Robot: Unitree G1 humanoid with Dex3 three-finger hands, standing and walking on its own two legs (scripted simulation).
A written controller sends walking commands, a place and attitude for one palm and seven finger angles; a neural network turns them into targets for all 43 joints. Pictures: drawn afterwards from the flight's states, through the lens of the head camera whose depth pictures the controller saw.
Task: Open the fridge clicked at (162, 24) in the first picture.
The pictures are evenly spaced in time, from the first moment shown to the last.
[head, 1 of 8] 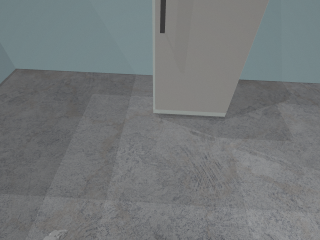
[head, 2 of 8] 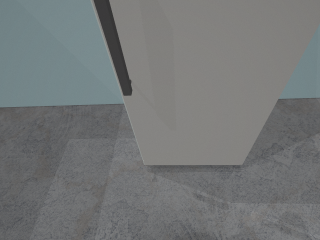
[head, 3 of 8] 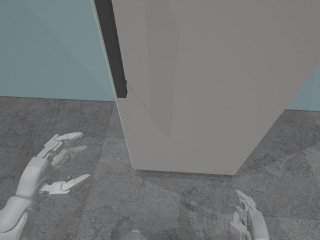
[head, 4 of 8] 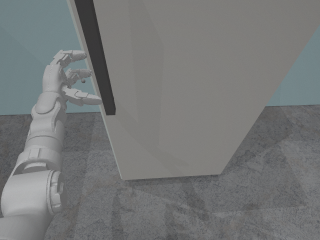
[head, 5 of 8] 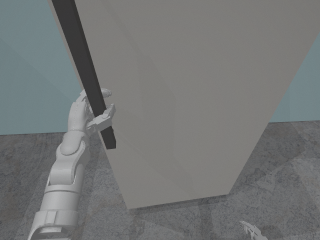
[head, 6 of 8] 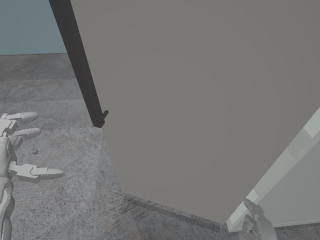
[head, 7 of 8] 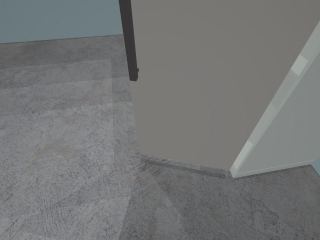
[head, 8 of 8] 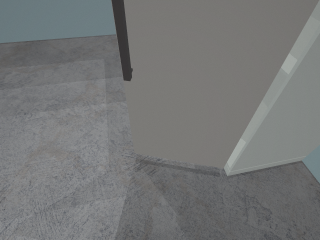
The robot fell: no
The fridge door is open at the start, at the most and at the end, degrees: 0 73 67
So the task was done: yes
